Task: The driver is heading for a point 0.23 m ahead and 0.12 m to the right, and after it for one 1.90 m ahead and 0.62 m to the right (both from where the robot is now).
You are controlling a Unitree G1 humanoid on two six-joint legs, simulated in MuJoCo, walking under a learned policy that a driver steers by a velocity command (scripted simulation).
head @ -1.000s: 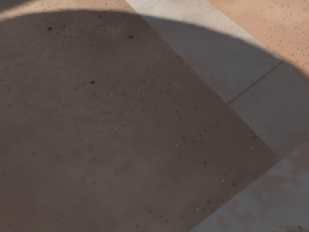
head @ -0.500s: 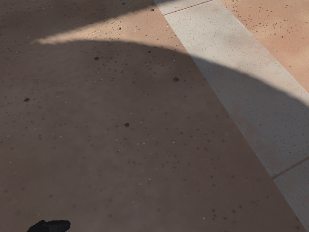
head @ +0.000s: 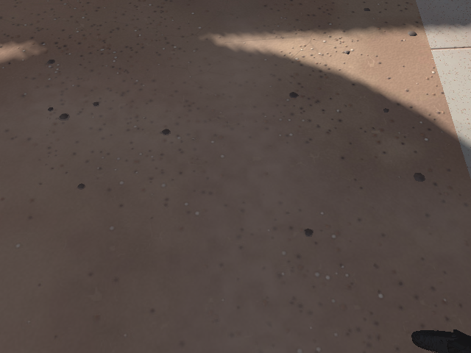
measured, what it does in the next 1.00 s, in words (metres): walks ahead, turning right: right foot, then left foot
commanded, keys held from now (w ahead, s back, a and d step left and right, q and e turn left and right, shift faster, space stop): w+e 0.96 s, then w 0.04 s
